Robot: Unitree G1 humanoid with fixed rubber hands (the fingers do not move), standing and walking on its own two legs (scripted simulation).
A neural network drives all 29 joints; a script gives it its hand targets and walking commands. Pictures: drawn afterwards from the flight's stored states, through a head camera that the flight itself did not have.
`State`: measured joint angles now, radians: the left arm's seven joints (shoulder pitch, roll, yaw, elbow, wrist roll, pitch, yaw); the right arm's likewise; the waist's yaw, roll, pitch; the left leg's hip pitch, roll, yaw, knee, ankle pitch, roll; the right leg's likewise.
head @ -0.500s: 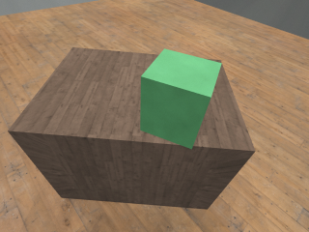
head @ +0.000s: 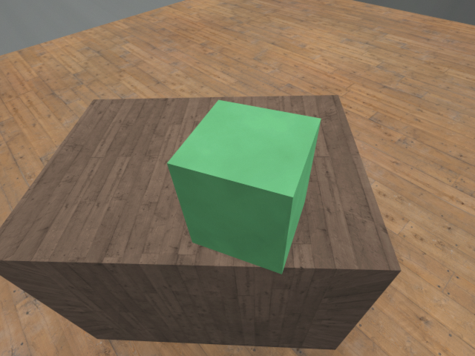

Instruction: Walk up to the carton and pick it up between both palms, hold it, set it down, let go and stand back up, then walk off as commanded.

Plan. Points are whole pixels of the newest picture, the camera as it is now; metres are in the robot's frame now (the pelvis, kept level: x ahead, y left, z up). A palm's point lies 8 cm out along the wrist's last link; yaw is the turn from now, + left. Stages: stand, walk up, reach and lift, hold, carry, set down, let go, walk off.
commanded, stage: walk up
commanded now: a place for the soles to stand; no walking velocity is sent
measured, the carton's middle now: (250, 186) +0.45 +0.01 +0.03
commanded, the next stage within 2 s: stand in 1.64 s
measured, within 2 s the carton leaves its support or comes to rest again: neither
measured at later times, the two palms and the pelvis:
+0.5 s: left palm out of the picture +0.08 +0.30 -0.10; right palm out of the picture +0.11 -0.30 -0.09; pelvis +0.02 +0.00 +0.01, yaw +2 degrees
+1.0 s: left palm out of the picture +0.05 +0.31 -0.09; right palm out of the picture +0.07 -0.30 -0.10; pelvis +0.01 +0.00 +0.01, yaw +3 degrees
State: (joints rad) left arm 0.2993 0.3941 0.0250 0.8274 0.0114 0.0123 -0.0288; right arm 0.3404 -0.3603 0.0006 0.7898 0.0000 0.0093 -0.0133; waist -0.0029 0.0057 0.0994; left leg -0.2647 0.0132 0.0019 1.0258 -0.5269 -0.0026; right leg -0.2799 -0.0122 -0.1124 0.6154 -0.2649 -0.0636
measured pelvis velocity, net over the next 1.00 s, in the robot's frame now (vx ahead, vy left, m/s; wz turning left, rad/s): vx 0.01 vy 0.00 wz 0.04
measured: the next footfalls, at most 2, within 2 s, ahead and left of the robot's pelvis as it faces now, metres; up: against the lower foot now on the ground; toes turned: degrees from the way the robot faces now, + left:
left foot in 0.14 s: +0.05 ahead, +0.12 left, +0.00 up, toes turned +3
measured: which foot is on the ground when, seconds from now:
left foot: up 0.00-0.12, down 0.14-1.00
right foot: down 0.00-1.00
